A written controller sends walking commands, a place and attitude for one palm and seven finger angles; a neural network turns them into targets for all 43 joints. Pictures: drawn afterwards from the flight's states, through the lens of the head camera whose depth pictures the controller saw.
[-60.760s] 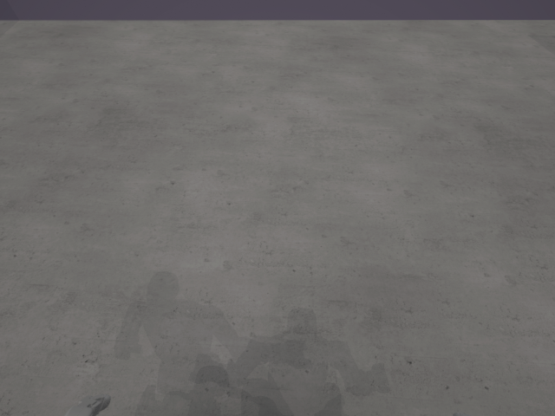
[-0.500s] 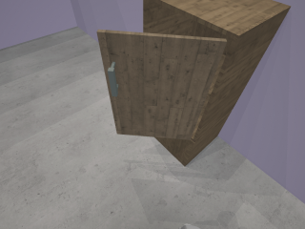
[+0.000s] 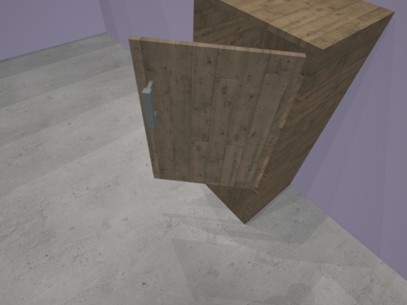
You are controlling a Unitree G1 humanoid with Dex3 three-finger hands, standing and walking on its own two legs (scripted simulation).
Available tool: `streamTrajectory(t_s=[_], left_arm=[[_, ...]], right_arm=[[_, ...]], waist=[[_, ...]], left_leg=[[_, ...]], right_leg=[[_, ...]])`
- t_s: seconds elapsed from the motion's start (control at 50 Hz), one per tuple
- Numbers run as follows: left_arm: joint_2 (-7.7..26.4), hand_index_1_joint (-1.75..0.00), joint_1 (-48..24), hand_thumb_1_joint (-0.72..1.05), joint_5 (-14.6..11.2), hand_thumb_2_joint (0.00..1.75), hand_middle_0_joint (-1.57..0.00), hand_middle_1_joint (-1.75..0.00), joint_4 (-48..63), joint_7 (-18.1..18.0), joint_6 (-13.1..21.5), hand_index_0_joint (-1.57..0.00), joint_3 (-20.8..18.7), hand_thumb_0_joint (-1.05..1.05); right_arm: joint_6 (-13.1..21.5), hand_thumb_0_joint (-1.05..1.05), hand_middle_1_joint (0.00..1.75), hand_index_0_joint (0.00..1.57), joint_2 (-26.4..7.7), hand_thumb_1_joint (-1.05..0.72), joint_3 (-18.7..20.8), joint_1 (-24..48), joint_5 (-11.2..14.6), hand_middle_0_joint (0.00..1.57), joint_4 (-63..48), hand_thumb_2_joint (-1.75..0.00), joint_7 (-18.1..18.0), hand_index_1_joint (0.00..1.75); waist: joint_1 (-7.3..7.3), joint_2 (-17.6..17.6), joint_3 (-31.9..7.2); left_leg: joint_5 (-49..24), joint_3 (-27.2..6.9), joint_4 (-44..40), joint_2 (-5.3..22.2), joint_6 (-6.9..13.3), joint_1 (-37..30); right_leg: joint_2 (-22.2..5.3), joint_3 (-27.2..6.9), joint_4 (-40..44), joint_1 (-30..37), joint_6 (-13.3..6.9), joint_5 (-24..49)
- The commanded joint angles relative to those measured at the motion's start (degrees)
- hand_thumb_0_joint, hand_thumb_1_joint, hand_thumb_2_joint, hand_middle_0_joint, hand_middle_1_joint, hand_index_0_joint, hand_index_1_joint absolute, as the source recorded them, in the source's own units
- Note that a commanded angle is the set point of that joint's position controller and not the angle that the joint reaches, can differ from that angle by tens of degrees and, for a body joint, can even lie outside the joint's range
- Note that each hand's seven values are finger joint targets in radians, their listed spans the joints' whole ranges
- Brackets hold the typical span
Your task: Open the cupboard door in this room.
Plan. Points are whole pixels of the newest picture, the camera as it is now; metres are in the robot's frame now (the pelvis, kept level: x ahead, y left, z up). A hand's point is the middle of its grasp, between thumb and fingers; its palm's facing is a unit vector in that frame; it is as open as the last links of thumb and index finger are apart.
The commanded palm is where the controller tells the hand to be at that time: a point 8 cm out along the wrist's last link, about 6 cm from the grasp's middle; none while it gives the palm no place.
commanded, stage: come to a stop and stand still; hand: left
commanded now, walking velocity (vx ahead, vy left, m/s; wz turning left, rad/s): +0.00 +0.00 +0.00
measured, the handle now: (151, 104) +0.60 +0.19 +0.02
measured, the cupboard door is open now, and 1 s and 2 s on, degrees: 44 44 44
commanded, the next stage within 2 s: look again from close up in 0.32 s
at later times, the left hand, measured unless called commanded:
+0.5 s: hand out of the picture -0.02 +0.15 -0.17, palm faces +0.00 -0.99 -0.16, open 7.4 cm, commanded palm none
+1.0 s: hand out of the picture +0.02 +0.17 -0.17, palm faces +0.00 -0.98 -0.21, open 7.4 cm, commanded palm none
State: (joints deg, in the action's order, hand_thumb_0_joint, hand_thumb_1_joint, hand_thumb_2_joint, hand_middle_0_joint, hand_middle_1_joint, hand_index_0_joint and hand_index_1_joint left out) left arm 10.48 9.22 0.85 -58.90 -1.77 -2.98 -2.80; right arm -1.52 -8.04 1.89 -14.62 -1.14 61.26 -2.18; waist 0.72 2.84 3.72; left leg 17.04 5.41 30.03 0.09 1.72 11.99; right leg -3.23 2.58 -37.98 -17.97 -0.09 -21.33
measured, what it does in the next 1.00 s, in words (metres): stands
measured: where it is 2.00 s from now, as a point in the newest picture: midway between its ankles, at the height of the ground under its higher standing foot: outside the picture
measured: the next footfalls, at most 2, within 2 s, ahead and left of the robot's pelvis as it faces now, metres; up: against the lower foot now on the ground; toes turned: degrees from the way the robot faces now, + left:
none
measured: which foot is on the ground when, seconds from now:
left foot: down 0.00-1.00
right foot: down 0.00-1.00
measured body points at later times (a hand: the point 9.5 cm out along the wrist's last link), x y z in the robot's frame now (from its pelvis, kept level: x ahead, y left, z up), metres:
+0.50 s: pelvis -0.02 -0.01 +0.00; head +0.00 -0.01 +0.45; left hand -0.02 +0.20 -0.16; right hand -0.01 -0.23 -0.16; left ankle -0.01 +0.10 -0.73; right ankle -0.01 -0.12 -0.73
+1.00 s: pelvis +0.00 -0.01 +0.00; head +0.01 -0.01 +0.45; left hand +0.02 +0.22 -0.15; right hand +0.01 -0.23 -0.16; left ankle -0.01 +0.10 -0.73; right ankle -0.01 -0.12 -0.73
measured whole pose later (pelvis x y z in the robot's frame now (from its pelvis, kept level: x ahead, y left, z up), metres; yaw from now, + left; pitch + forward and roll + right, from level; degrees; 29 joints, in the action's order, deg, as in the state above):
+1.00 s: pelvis +0.00 -0.01 +0.00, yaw -1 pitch -1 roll +1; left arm 9.7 14.6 0.7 -61.3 -1.7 0.8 0.4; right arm 1.3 -9.6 -0.8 -15.1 -0.7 62.4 -1.3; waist 0.0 -0.1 2.1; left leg 15.2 5.8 27.1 0.9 0.8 11.1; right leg -1.3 1.3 -29.0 -11.9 0.0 -16.2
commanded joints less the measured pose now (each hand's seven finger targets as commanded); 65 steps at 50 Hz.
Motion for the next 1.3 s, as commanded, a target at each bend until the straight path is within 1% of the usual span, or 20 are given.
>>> streamTrajectory(t_s=[0.0, 0.04, 0.06, 0.08, 0.1, 0.12, 0.18, 0.36, 0.38, 0.4, 0.44, 0.5, 0.62, 0.96, 1.04, 1.1, 1.16, 1.22, 1.24, 1.28], left_arm=[[2.4, -0.3, 4.6, 0.9, 0.0, 0.9, -0.2, -0.3, 1.2, 0.2, 1.3, -0.2, 0.0, 0.0], [3.6, -0.3, 6.4, 0.9, 0.0, 0.9, -0.2, -0.3, 0.0, 0.0, 2.3, -0.2, 0.3, 0.0], [5.0, -0.3, 6.0, 0.9, 0.0, 0.9, -0.2, -0.3, -0.3, -0.1, 2.6, -0.2, 0.5, 0.0], [5.5, -0.3, 5.3, 0.9, 0.0, 0.9, -0.2, -0.3, -0.4, -0.1, 2.8, -0.2, 0.7, 0.0], [5.5, -0.3, 4.8, 0.9, -0.2, 0.9, -0.2, -0.3, -0.5, -0.1, 3.2, -0.2, 0.7, 0.0], [4.9, -0.3, 4.8, 0.9, -0.2, 0.9, -0.2, -0.3, -0.9, -0.1, 3.4, -0.2, 1.0, 0.0], [4.3, -0.3, 5.4, 0.9, -0.3, 0.9, -0.2, -0.3, -1.6, -0.1, 3.4, -0.2, 1.4, 0.0], [3.0, -0.3, 8.7, 0.9, -0.4, 0.9, -0.2, -0.3, -3.8, -0.1, 3.5, -0.2, 1.8, 0.0], [4.2, -0.3, 13.6, 0.9, 0.8, 0.9, -0.2, -0.3, -5.2, -2.3, 5.1, -0.2, 2.5, 0.0], [6.8, -0.3, 10.8, 0.9, 0.2, 0.9, -0.2, -0.3, -2.2, -2.0, 5.5, -0.2, 2.0, 0.0], [6.3, -0.3, 8.6, 0.9, 0.2, 0.9, -0.2, -0.3, -0.7, -1.1, 5.9, -0.2, 2.0, 0.0], [4.3, -0.3, 9.4, 0.9, 0.0, 0.9, -0.2, -0.3, -0.7, -0.7, 5.2, -0.2, 2.4, 0.0], [3.8, -0.3, 9.6, 0.9, 0.0, 0.9, -0.2, -0.3, -0.4, -0.4, 4.6, -0.2, 2.4, 0.0], [5.7, -0.3, 8.5, 0.9, -0.1, 0.9, -0.2, -0.3, -0.4, -0.3, 4.6, -0.2, 1.9, 0.0], [5.7, -0.3, 9.8, 0.9, 0.3, 0.9, -0.2, -0.3, -0.8, 0.2, 4.3, -0.2, 1.6, 0.0], [6.4, -0.3, 10.2, 0.9, 0.5, 0.9, -0.2, -0.3, -0.6, 0.6, 4.2, -0.2, 1.0, 0.0], [6.8, -0.3, 11.5, 0.9, 0.4, 0.9, -0.2, -0.3, -0.7, 0.6, 4.6, -0.2, 0.4, 0.0], [6.4, -0.3, 12.0, 0.9, 0.5, 0.9, -0.2, -0.3, -0.8, 0.7, 4.8, -0.2, 0.0, 0.0], [5.6, -0.3, 11.6, 0.9, 0.5, 0.9, -0.2, -0.3, -0.8, 0.6, 4.8, -0.2, 0.1, 0.0], [3.1, -0.3, 10.8, 0.9, 0.5, 0.9, -0.2, -0.3, -0.8, 0.1, 4.7, -0.2, 0.8, 0.0]], right_arm=[[1.7, 0.0, 0.3, 0.2, -8.2, -0.9, 1.1, 0.7, -0.1, 0.2, -3.0, -0.9, -0.5, 0.3], [1.9, 0.0, 0.3, 0.2, -7.4, -0.9, 1.1, -0.1, 0.5, 0.2, -2.6, -0.9, -0.4, 0.3], [1.8, 0.0, 0.3, 0.2, -6.7, -0.9, 1.1, -0.8, 0.9, 0.2, -2.4, -0.9, -0.1, 0.3], [1.7, 0.0, 0.3, 0.2, -6.3, -0.9, 1.0, -1.4, 0.9, 0.2, -2.1, -0.9, 0.2, 0.3], [1.4, 0.0, 0.3, 0.2, -6.5, -0.9, 0.9, -1.9, 0.7, 0.2, -1.5, -0.9, 0.3, 0.3], [1.3, 0.0, 0.3, 0.2, -6.2, -0.9, 0.9, -2.0, 0.7, 0.2, -1.0, -0.9, 0.3, 0.3], [1.4, 0.0, 0.3, 0.2, -6.3, -0.9, 0.4, -1.5, 0.5, 0.2, 0.2, -0.9, 0.6, 0.3], [1.7, 0.0, 0.3, 0.2, -5.3, -0.9, -0.5, -3.1, 0.4, 0.2, 2.2, -0.9, 0.4, 0.3], [2.9, 0.0, 0.3, 0.2, -8.1, -0.9, -0.5, 2.1, 0.9, 0.2, -2.0, -0.9, 1.2, 0.3], [2.5, 0.0, 0.3, 0.2, -4.7, -0.9, -0.8, -0.9, 0.5, 0.2, -3.4, -0.9, 1.4, 0.3], [2.8, 0.0, 0.3, 0.2, -5.2, -0.9, -1.1, -3.6, 0.0, 0.2, -3.9, -0.9, 1.7, 0.3], [3.2, 0.0, 0.3, 0.2, -5.8, -0.9, -1.3, -4.3, 0.1, 0.2, -4.4, -0.9, 1.3, 0.3], [3.4, 0.0, 0.3, 0.2, -6.3, -0.9, -1.4, -4.8, 0.0, 0.2, -3.8, -0.9, 1.0, 0.3], [3.7, 0.0, 0.3, 0.2, -7.1, -0.9, -1.4, -2.9, 0.2, 0.2, -0.8, -0.9, 0.8, 0.3], [3.1, 0.0, 0.3, 0.2, -6.9, -0.9, -1.3, -3.0, -0.1, 0.2, -0.7, -0.9, 1.3, 0.3], [2.9, 0.0, 0.3, 0.2, -6.4, -0.9, -1.2, -3.2, -0.3, 0.2, -1.3, -0.9, 1.6, 0.3], [3.5, 0.0, 0.3, 0.2, -5.8, -0.9, -1.3, -3.9, -0.2, 0.2, -1.7, -0.9, 1.6, 0.3], [4.2, 0.0, 0.3, 0.2, -5.9, -0.9, -1.2, -5.2, 0.0, 0.2, -1.3, -0.9, 1.4, 0.3], [4.4, 0.0, 0.3, 0.2, -6.4, -0.9, -1.2, -6.2, 0.0, 0.2, -0.9, -0.9, 1.2, 0.3], [4.6, 0.0, 0.3, 0.2, -8.1, -0.9, -1.0, -8.9, 0.0, 0.2, 0.5, -0.9, 0.3, 0.3]], waist=[[1.37, -10.4, -2.6], [0.97, -5.0, -3.8], [-0.18, -3.8, -4.0], [-1.09, -2.5, -3.8], [-1.52, 3.1, -4.9], [-1.59, 5.2, -4.3], [-1.53, -0.1, -1.1], [-0.95, -1.7, 1.4], [0.81, -6.5, 2.0], [-1.8, -6.4, -2.8], [-2.29, -5.8, -3.7], [-1.45, -4.8, -1.4], [-0.62, -2.7, 1.5], [-0.62, -2.6, -1.1], [-0.28, -1.8, 1.0], [-0.37, -0.7, 3.7], [-0.28, 1.9, 2.5], [-0.71, -1.8, 1.1], [-1.04, -3.2, 0.2], [-1.53, -9.3, -2.5]], left_leg=[[-21.2, -10.1, -11.0, 12.2, 5.2, 0.5], [-19.4, -7.6, -7.2, 8.4, 2.0, -1.0], [-13.0, -6.4, -6.8, 6.5, 0.2, -1.3], [-11.7, -5.8, -7.1, 5.4, -0.7, -2.6], [-9.8, -5.3, -6.6, 5.4, -1.2, -4.2], [-8.4, -4.9, -6.9, 5.2, -1.1, -5.1], [-6.2, -5.4, -9.4, 5.5, -1.1, -4.9], [-3.6, -5.6, -11.9, 5.6, -1.1, -2.8], [-10.2, -3.8, -1.2, 6.9, -2.2, 0.7], [-1.3, -4.7, -2.7, 4.2, -2.1, 0.2], [-2.4, -5.3, -3.5, 4.6, -1.3, -0.6], [-4.1, -7.0, -6.2, 5.9, -0.1, 2.3], [-1.9, -7.7, -9.2, 6.2, 0.5, 4.7], [-9.4, -5.5, -8.3, 6.0, 0.0, -0.3], [3.9, -4.1, -6.7, 4.6, 0.2, 1.8], [7.0, -3.0, -4.4, 3.2, 0.1, 3.9], [3.3, -1.6, -1.4, 2.3, 0.0, 4.5], [-3.4, -2.0, -1.6, 3.3, 0.8, 1.1], [-9.3, -3.2, -2.3, 4.8, 1.2, -1.1], [-32.8, -7.0, -3.6, 9.9, 3.2, -7.8]], right_leg=[[0.0, -1.3, 3.5, 3.9, -0.1, 2.1], [-1.6, -4.6, 13.1, 7.1, -0.6, 15.5], [-4.1, -6.9, 15.0, 6.8, -1.4, 18.0], [-5.1, -7.3, 15.0, 5.5, -1.9, 19.4], [-4.8, -8.1, 15.7, 4.9, -2.1, 17.9], [-4.8, -7.7, 17.1, 4.1, -2.2, 16.0], [-3.9, -8.1, 19.1, 1.9, -1.9, 9.9], [-3.0, -7.5, 20.6, 3.2, -1.7, 7.1], [-5.2, -7.7, 17.8, 3.2, -1.2, 21.7], [-6.5, -10.3, 17.7, 4.0, -2.9, 11.7], [-4.6, -8.5, 16.2, 1.7, -3.5, 3.5], [-2.2, -6.1, 14.1, 2.3, -2.7, 4.5], [-1.7, -5.5, 13.3, 3.1, -2.2, 6.2], [-2.8, -6.3, 14.2, 4.9, -2.0, 14.4], [-2.9, -8.3, 15.9, 3.1, -3.3, -1.4], [-3.9, -10.7, 17.7, 1.0, -4.6, -7.8], [-5.5, -11.8, 17.2, 3.5, -5.7, -2.7], [-4.2, -8.6, 12.7, 4.2, -5.4, 6.5], [-2.7, -6.1, 9.4, 3.7, -4.7, 11.4], [0.6, 0.1, 1.9, 1.6, -2.5, 14.3]])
